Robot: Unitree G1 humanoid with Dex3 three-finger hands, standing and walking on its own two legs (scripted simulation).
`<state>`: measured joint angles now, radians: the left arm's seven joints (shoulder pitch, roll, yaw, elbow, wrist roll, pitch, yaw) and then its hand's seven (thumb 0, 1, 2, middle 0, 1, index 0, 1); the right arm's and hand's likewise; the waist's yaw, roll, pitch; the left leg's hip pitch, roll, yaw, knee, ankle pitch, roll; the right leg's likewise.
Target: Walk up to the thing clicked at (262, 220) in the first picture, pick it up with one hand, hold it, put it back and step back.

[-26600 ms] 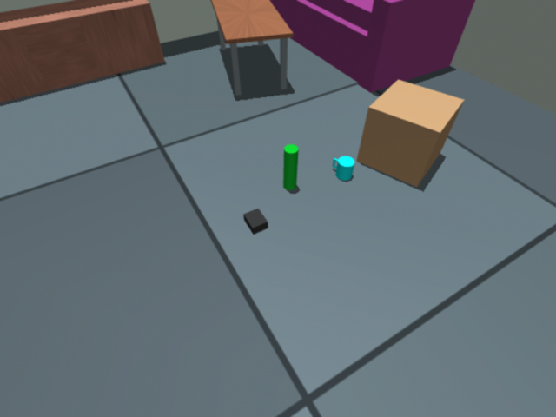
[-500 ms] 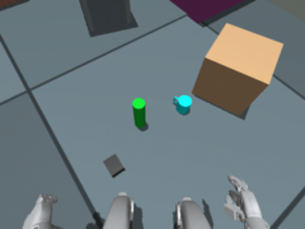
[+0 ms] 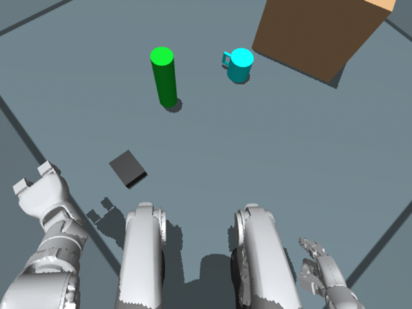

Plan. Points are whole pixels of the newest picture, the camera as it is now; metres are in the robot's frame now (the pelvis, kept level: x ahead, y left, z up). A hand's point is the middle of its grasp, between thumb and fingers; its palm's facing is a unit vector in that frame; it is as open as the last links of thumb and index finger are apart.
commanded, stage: rise first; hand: left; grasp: from above
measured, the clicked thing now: (128, 168) +0.47 +0.26 -0.43
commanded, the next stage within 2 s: none
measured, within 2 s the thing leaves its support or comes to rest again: neither
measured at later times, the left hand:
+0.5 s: hand (90, 183) +0.38 +0.31 -0.24, palm faces -0.29 -0.30 -0.91, open 13.6 cm
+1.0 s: hand (101, 175) +0.41 +0.30 -0.29, palm faces -0.26 -0.32 -0.91, open 13.8 cm
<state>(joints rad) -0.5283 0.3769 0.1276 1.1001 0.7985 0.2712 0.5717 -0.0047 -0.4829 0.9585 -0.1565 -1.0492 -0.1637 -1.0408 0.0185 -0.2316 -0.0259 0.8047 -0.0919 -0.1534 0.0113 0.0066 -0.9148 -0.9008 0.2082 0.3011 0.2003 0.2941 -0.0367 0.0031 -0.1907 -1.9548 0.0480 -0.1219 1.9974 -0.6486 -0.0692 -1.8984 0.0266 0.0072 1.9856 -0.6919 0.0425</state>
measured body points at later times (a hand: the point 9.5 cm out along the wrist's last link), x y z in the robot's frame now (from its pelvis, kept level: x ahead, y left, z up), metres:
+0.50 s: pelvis -0.01 +0.01 -0.09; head +0.19 +0.04 +0.31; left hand +0.39 +0.32 -0.19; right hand +0.05 -0.25 -0.22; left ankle +0.08 +0.15 -0.42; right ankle +0.08 -0.13 -0.42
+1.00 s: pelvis -0.01 +0.01 -0.13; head +0.22 +0.03 +0.26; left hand +0.42 +0.31 -0.24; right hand +0.03 -0.25 -0.25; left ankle +0.08 +0.15 -0.42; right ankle +0.08 -0.13 -0.42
